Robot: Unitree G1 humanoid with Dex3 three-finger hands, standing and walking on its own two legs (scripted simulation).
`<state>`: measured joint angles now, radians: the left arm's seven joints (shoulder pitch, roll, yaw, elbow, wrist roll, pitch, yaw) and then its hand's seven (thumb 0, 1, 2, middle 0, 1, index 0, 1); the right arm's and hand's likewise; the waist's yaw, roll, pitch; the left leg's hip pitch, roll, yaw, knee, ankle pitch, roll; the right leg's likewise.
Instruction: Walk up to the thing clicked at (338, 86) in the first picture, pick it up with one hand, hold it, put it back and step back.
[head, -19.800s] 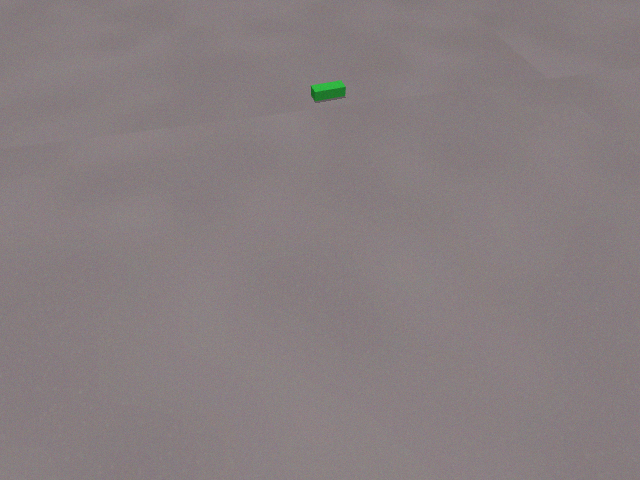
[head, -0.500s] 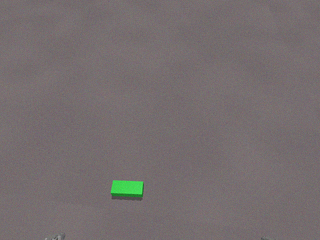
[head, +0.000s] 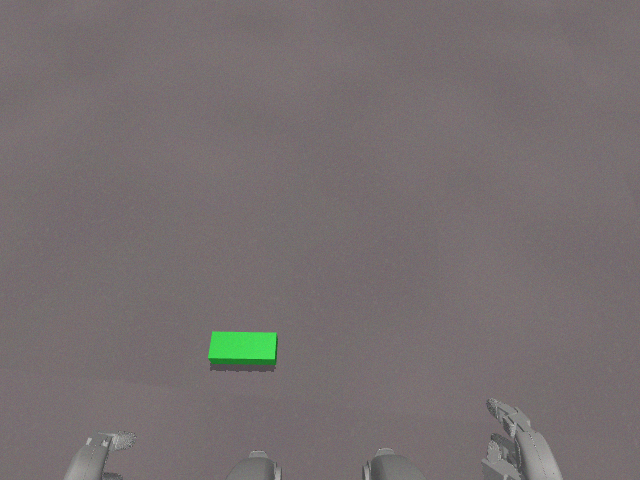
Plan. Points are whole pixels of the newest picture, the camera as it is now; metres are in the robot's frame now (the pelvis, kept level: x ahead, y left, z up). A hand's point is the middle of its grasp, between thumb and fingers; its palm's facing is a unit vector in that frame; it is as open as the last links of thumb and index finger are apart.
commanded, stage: rise first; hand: left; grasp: from above
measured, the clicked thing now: (244, 348) +0.49 +0.20 -0.69
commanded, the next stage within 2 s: none
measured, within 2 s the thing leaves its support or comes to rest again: neither
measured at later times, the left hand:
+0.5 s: hand out of the picture +0.13 +0.25 -0.19, palm faces -0.25 -0.82 -0.52, open 14.1 cm
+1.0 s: hand (186, 404) +0.29 +0.26 -0.39, palm faces -0.49 -0.31 -0.81, open 14.0 cm
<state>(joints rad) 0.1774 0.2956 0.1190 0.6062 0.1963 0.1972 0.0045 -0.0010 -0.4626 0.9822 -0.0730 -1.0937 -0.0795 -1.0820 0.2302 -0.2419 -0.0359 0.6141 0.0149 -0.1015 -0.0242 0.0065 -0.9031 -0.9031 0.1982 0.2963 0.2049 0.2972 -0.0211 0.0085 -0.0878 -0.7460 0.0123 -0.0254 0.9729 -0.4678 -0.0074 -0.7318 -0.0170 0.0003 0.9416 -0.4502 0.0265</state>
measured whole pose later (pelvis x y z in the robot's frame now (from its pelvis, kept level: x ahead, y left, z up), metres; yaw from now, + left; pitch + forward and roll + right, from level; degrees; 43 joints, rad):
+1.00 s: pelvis -0.08 -0.01 -0.25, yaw -2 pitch +35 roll -3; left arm -0.51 0.51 0.07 0.91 0.85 -0.11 0.11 0.00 -0.53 1.00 -0.08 -1.08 -0.09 -1.07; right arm 0.10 -0.28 -0.06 0.69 -0.02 -0.15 0.05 0.01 -0.92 -0.91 0.20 0.30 0.20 0.30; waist -0.05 0.03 -0.16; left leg -1.91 0.00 -0.08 1.98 -0.67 -0.03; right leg -1.89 0.00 -0.01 1.95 -0.66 0.02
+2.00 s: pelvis -0.08 +0.01 -0.37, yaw -7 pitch +35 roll -9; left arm -1.00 0.79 0.08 1.42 1.32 -0.27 0.35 0.00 -0.50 0.99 -0.07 -1.03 -0.09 -1.00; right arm 0.14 -0.26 0.06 0.72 -0.14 -0.01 0.13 0.00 -0.91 -0.91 0.20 0.30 0.21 0.30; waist -0.24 -0.01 -0.04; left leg -2.30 -0.02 -0.15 2.38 -0.70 -0.01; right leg -2.23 0.01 -0.06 2.28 -0.67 0.06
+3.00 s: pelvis -0.09 +0.01 -0.39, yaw -9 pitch +34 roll -11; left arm -1.08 0.90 0.07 1.51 1.33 -0.28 0.35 0.00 -0.50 0.99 -0.08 -1.05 -0.10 -1.03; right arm 0.17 -0.28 0.15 0.68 -0.16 -0.01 0.14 0.00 -0.92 -0.90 0.20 0.30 0.21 0.30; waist -0.31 -0.03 0.02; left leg -2.36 -0.02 -0.18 2.44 -0.69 -0.01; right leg -2.27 0.02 -0.08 2.31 -0.65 0.06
